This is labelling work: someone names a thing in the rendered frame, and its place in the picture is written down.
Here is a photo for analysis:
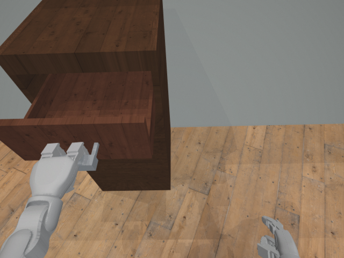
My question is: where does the cabinet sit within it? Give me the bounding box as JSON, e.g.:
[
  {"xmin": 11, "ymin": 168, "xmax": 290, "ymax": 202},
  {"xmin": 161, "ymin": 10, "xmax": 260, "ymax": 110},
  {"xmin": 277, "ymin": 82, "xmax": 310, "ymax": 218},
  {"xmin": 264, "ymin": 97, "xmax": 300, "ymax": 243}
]
[{"xmin": 0, "ymin": 0, "xmax": 171, "ymax": 191}]

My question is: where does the left robot hand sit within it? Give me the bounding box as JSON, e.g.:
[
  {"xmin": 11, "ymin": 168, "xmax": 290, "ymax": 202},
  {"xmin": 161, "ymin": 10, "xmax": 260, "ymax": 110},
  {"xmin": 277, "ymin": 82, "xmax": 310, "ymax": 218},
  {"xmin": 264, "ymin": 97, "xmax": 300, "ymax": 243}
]
[{"xmin": 30, "ymin": 142, "xmax": 89, "ymax": 199}]

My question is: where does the handle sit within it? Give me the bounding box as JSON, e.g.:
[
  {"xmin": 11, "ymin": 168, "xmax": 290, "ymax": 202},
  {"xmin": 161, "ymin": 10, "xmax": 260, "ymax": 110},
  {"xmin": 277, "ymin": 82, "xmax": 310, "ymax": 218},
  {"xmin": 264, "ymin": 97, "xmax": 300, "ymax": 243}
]
[{"xmin": 59, "ymin": 142, "xmax": 99, "ymax": 171}]

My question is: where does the right robot hand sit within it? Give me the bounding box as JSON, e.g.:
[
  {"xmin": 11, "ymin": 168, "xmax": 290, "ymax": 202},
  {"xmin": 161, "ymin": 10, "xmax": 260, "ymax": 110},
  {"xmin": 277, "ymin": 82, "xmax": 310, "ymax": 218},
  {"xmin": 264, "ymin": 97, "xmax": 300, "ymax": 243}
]
[{"xmin": 257, "ymin": 216, "xmax": 299, "ymax": 258}]

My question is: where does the drawer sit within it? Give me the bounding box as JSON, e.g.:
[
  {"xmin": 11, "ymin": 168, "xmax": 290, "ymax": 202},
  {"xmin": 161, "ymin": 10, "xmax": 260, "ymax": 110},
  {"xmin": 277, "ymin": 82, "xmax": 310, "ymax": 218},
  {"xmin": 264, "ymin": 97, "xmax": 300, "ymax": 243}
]
[{"xmin": 0, "ymin": 71, "xmax": 156, "ymax": 161}]

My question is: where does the robot left forearm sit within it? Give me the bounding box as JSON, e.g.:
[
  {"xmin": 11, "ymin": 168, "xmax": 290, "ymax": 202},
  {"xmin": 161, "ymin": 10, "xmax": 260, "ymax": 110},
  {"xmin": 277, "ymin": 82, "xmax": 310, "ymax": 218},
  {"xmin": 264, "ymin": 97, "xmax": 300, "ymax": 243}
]
[{"xmin": 0, "ymin": 195, "xmax": 63, "ymax": 258}]

